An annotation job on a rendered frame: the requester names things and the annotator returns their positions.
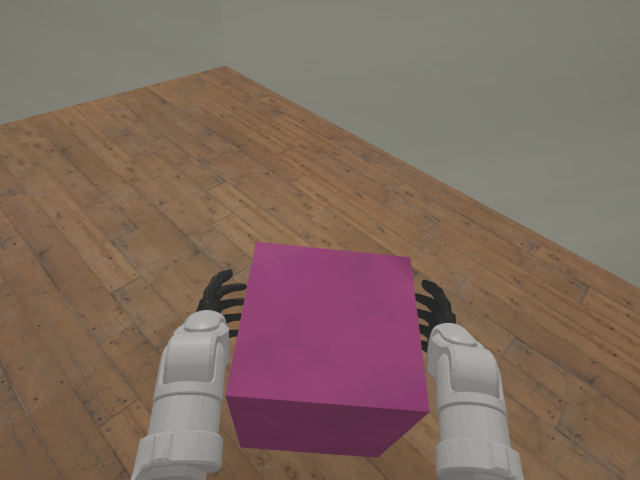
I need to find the carton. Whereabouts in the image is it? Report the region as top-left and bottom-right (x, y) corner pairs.
(225, 242), (430, 458)

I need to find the robot left forearm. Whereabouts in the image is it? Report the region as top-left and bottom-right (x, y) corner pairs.
(130, 310), (229, 480)

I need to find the robot left hand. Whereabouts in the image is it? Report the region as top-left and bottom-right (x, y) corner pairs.
(196, 269), (247, 338)

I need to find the robot right hand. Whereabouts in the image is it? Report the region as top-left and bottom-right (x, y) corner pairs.
(415, 280), (456, 353)

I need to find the robot right forearm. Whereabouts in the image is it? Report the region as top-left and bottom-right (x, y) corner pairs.
(427, 323), (524, 480)

